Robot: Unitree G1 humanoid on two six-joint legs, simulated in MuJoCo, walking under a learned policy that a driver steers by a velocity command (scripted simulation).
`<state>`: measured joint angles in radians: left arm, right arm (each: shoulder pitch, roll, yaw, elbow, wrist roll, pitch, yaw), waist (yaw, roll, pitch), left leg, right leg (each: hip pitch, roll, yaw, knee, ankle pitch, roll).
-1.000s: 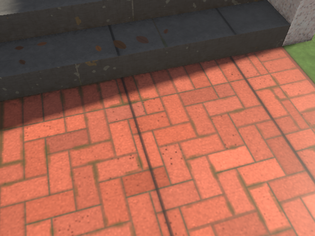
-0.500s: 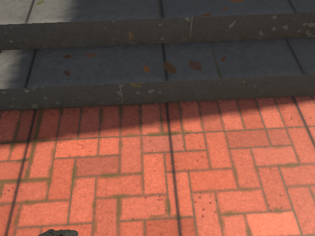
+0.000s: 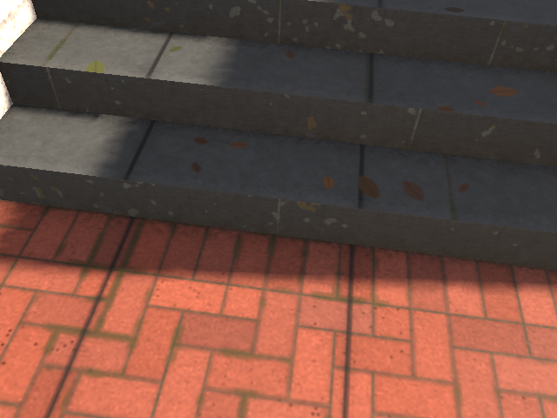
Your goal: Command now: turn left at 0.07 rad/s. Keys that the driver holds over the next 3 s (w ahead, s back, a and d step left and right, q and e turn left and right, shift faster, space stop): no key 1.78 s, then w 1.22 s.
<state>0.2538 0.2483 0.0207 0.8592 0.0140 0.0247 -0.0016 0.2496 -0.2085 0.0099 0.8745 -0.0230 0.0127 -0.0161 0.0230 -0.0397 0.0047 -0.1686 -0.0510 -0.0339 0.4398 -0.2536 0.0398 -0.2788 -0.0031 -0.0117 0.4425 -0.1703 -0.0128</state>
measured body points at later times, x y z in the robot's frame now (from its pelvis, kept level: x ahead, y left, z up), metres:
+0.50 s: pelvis +0.02 +0.00 +0.00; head +0.02 +0.01 +0.45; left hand +0.03 +0.24 -0.15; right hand +0.04 -0.24 -0.15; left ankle -0.01 +0.10 -0.74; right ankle +0.05 -0.12 -0.74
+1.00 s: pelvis +0.03 +0.01 +0.00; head +0.03 +0.01 +0.45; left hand +0.02 +0.23 -0.16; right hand +0.01 -0.22 -0.16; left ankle -0.01 +0.10 -0.74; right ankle +0.05 -0.12 -0.74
